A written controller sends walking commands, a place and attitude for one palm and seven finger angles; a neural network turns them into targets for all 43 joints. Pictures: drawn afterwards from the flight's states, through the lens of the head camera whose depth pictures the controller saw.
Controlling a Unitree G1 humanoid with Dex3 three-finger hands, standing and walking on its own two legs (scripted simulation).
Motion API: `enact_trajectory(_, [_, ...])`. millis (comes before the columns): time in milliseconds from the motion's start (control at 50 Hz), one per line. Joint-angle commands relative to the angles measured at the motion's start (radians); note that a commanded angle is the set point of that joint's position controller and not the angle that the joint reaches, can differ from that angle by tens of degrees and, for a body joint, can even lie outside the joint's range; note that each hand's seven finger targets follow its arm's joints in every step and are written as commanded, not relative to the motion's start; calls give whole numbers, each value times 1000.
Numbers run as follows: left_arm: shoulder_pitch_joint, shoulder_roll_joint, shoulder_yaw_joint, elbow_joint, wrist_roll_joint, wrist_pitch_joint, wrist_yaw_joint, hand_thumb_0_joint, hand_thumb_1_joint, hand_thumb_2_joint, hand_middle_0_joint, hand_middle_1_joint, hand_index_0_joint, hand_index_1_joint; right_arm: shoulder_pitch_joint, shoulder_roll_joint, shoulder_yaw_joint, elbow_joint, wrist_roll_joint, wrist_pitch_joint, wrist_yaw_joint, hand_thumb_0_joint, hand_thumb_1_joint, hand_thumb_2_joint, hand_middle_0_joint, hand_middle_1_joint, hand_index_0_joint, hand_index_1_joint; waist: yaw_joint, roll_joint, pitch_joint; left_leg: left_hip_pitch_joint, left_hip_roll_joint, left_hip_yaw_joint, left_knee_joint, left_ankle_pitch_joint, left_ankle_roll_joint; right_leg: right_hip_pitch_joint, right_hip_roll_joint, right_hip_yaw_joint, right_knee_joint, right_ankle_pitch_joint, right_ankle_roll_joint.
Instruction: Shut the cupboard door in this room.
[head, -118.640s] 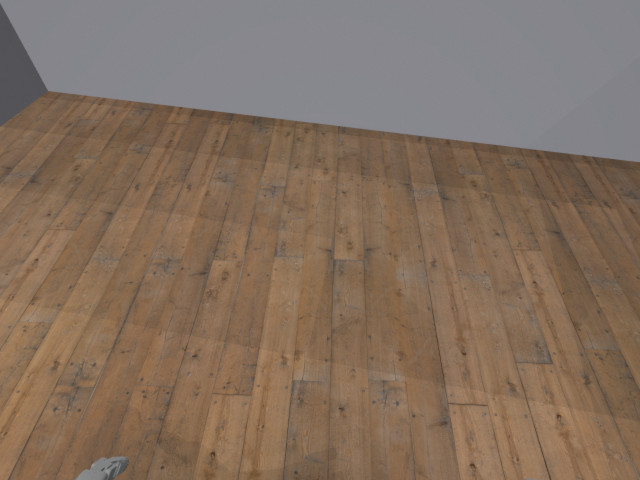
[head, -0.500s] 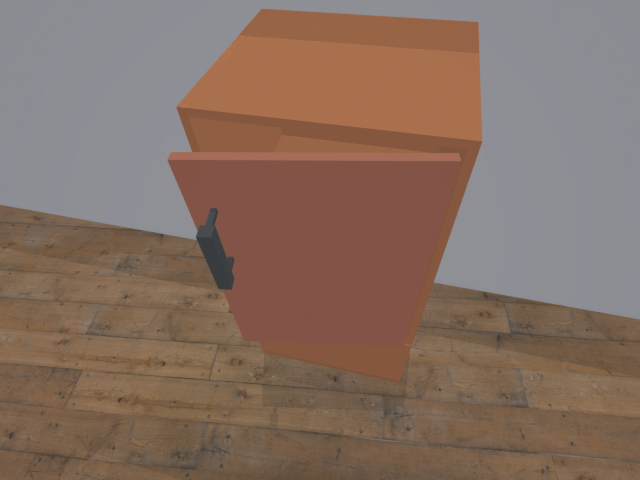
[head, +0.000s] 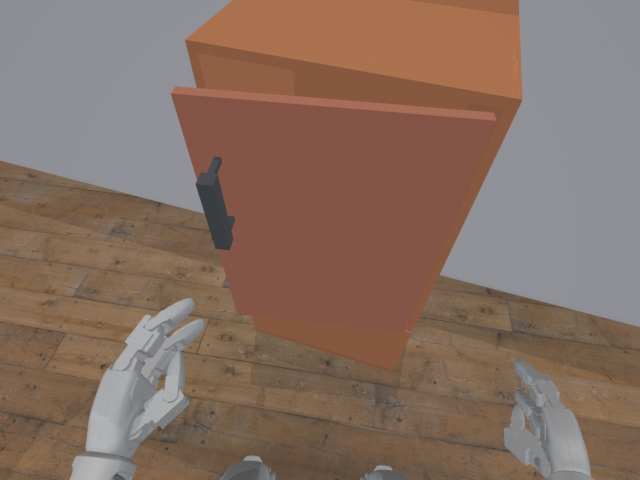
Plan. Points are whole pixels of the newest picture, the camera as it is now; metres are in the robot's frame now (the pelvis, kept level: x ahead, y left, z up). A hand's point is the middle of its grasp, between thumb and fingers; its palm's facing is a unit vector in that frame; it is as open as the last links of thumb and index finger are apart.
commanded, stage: raise the hand and make a fist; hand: left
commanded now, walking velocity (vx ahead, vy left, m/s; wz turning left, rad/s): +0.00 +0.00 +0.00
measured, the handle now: (220, 204) +0.50 +0.19 +0.03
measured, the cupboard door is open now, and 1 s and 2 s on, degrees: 11 11 11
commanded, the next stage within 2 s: bring the fist close to the handle in 1.62 s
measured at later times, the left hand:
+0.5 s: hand (144, 430) +0.18 +0.20 +0.01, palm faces -0.06 -1.00 -0.04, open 4.3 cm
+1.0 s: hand (134, 416) +0.19 +0.21 +0.03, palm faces -0.05 -1.00 -0.06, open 3.1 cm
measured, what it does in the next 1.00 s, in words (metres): stands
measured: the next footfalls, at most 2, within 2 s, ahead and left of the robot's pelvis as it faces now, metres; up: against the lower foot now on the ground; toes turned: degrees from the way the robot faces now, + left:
none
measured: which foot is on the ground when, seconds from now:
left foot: down 0.00-1.00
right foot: down 0.00-1.00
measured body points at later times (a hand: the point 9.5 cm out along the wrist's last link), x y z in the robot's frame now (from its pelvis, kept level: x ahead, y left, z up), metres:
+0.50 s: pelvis -0.03 +0.04 -0.04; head +0.03 +0.04 +0.40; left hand +0.17 +0.26 +0.02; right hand +0.14 -0.17 -0.13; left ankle +0.03 +0.15 -0.67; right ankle +0.02 -0.11 -0.67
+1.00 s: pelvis -0.02 +0.03 -0.03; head +0.03 +0.05 +0.41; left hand +0.18 +0.27 +0.04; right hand +0.19 -0.18 -0.09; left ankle +0.03 +0.15 -0.67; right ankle +0.02 -0.11 -0.67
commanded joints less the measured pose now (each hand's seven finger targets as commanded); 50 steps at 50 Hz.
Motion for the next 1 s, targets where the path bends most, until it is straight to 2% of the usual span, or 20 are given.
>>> enact_trajectory(0, [106,152,81,-198,-92,-16,-115,0,900,900,-475,-600,-475,-600,-82,-81,-8,-275,20,2,-4,0,-900,-900,200,300,200,300,70,21,-126,-147,-77,23,73,18,46,5,3,135,-103,-126,-10])
enact_trajectory(20, [65,157,72,-287,-102,14,-103,0,900,900,-493,-620,-493,-620,-78,-80,-2,-301,23,8,-14,0,-900,-900,200,300,200,300,59,28,-141,-147,-70,17,96,14,55,-13,7,146,-111,-151,-7])
enact_trajectory(40, [7,176,69,-401,-100,29,-79,0,900,900,-512,-640,-512,-640,-47,-83,1,-305,23,15,-24,0,-900,-900,200,300,200,300,36,28,-187,-131,-55,1,116,39,64,-28,24,134,-86,-119,-5])
enact_trajectory(60, [-9,167,54,-503,-92,39,-55,0,900,900,-530,-660,-530,-660,-26,-78,3,-312,19,20,-31,0,-900,-900,200,300,200,300,29,65,-246,-92,-48,-7,124,72,69,-28,31,116,-66,-49,-3])
enact_trajectory(80, [-20,165,32,-565,-77,49,-32,0,900,900,-548,-680,-548,-680,-11,-73,10,-310,17,27,-35,0,-900,-900,200,300,200,300,13,105,-254,-76,-41,-15,124,88,72,-39,40,93,-46,-1,-4])
enact_trajectory(100, [-38,167,25,-612,-66,55,-12,0,900,900,-567,-700,-567,-700,-1,-73,14,-302,14,32,-40,0,-900,-900,200,300,200,300,4,116,-253,-67,-36,-26,129,108,74,-54,50,68,-21,46,-6])
enact_trajectory(160, [-39,141,-24,-636,-33,91,14,0,900,900,-622,-760,-622,-760,14,-76,29,-281,7,44,-52,0,-900,-900,200,300,200,300,-25,106,-238,-66,-23,-53,139,130,77,-115,68,8,25,100,-6])
enact_trajectory(220, [21,134,-41,-587,-14,174,12,0,900,900,-677,-820,-677,-820,9,-75,39,-279,12,58,-53,0,-900,-900,200,300,200,300,-18,105,-224,-82,-21,-73,107,71,69,-134,71,-22,19,37,-5])
enact_trajectory(280, [100,160,3,-546,-14,267,22,0,900,900,-732,-880,-732,-880,-12,-64,45,-295,19,76,-54,0,-900,-900,200,300,200,300,15,66,-240,-95,-25,-82,66,29,62,-98,67,-32,0,-15,-5])
enact_trajectory(320, [109,169,27,-567,-24,298,40,0,900,900,-768,-920,-768,-920,-25,-57,51,-305,21,83,-55,0,-900,-900,200,300,200,300,28,66,-254,-92,-28,-86,43,4,59,-86,62,-35,-8,-41,-4])
enact_trajectory(340, [123,187,58,-551,-25,308,54,0,900,900,-787,-940,-787,-940,-37,-53,53,-305,20,87,-58,0,-900,-900,200,300,200,300,46,61,-251,-99,-30,-86,34,3,58,-73,65,-38,-6,-50,-7])
enact_trajectory(400, [111,166,50,-590,-39,277,85,0,900,900,-842,-1000,-842,-1000,-29,-48,62,-308,17,80,-57,0,-900,-900,200,300,200,300,38,58,-238,-91,-30,-89,15,-25,54,-84,61,-46,-10,-76,-7])
enact_trajectory(520, [81,159,-3,-577,-22,195,103,0,900,900,-952,-1120,-952,-1120,3,-70,69,-300,12,54,-57,0,-900,-900,200,300,200,300,4,60,-175,-113,-30,-105,-12,-145,53,-136,55,-45,-16,-147,-10])
enact_trajectory(580, [90,174,5,-584,-16,190,102,0,900,900,-1007,-1180,-1007,-1180,10,-78,64,-304,14,50,-57,0,-900,-900,200,300,200,300,10,93,-186,-96,-30,-110,-27,-142,52,-130,55,-47,-9,-119,-13])
enact_trajectory(600, [106,171,3,-571,-17,196,102,0,900,900,-1025,-1200,-1025,-1200,15,-78,65,-308,15,54,-57,0,-900,-900,200,300,200,300,8,79,-173,-94,-30,-111,-34,-139,52,-125,56,-50,-17,-114,-13])
enact_trajectory(640, [97,203,38,-581,-16,202,107,0,900,900,-1062,-1240,-1062,-1240,14,-81,61,-308,15,61,-58,0,-900,-900,200,300,200,300,16,92,-185,-94,-32,-106,-34,-121,54,-106,59,-47,-19,-102,-14])
enact_trajectory(740, [84,199,36,-604,-16,204,116,0,900,900,-1153,-1340,-1153,-1340,27,-80,63,-316,13,80,-54,0,-900,-900,200,300,200,300,11,129,-182,-54,-30,-102,-42,-63,52,-86,65,-55,-22,-47,-16])
enact_trajectory(880, [62,199,35,-573,-19,213,86,0,900,900,-1282,-1480,-1282,-1480,42,-84,66,-321,13,96,-51,0,-900,-900,200,300,200,300,-8,114,-173,-31,-27,-90,-23,-3,52,-78,69,-54,-39,-3,-13])
enact_trajectory(940, [42,223,65,-546,-27,226,69,0,900,900,-1300,-1500,-1300,-1500,43,-83,70,-316,12,101,-53,0,-900,-900,200,300,200,300,-7,105,-167,-41,-28,-86,-15,4,54,-64,73,-48,-50,-4,-13])
enact_trajectory(980, [33,219,74,-558,-42,226,55,0,900,900,-1300,-1500,-1300,-1500,44,-82,71,-318,13,101,-53,0,-900,-900,200,300,200,300,-1,112,-194,-27,-30,-79,-9,45,52,-42,70,-47,-50,26,-13])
